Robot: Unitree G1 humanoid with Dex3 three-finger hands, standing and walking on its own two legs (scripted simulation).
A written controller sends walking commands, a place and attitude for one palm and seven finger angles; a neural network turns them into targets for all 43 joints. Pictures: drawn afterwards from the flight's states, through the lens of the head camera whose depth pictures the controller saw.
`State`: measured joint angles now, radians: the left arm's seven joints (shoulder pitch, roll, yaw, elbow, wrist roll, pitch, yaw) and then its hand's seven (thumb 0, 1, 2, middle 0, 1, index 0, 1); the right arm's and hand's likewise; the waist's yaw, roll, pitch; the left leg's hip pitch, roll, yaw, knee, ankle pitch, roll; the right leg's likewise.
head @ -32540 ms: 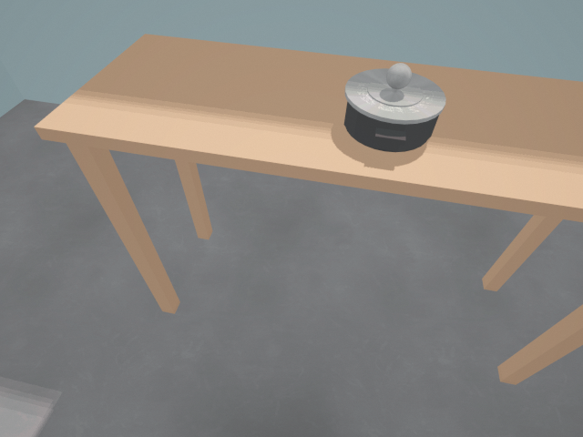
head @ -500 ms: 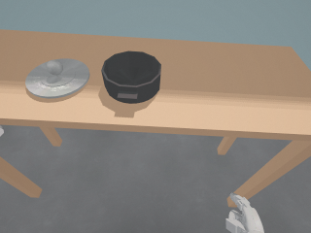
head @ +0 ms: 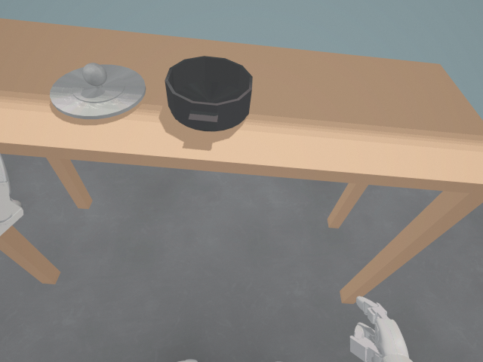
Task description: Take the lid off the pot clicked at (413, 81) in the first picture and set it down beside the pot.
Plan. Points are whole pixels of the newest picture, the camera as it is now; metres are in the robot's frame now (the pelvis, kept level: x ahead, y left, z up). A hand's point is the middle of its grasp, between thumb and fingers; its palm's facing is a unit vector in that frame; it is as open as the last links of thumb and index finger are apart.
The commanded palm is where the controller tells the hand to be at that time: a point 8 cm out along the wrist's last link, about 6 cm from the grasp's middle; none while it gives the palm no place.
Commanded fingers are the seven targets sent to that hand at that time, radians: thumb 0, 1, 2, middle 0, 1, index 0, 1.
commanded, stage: step back with the hand held close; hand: left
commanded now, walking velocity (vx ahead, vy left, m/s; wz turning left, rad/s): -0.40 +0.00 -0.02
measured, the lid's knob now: (94, 74) +0.61 +0.32 +0.12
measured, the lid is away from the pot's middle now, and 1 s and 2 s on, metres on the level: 0.23 0.23 0.23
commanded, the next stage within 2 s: stop stepping back and stand still in 0.22 s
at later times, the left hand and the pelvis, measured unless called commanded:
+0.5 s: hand out of the picture +0.07 +0.22 +0.27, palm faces +0.34 -0.82 -0.46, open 7.4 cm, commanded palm +0.00 +0.30 +0.29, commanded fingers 0.00 0.90 0.90 -0.20 -0.30 -0.20 -0.30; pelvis -0.14 +0.02 +0.01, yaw -1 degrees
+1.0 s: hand out of the picture +0.00 +0.25 +0.30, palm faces +0.59 -0.75 -0.28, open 7.4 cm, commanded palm -0.08 +0.28 +0.29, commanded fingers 0.00 0.90 0.90 -0.20 -0.30 -0.20 -0.30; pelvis -0.19 +0.00 +0.00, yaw +3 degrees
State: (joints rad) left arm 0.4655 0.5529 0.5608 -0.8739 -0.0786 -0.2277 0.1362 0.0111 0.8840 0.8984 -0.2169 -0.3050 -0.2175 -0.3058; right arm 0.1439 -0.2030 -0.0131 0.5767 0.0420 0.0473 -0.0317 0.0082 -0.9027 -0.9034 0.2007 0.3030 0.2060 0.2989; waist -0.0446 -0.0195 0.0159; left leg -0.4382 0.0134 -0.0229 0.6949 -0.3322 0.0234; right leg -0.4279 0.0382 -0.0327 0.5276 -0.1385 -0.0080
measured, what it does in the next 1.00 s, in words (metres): walks backwards: right foot, then left foot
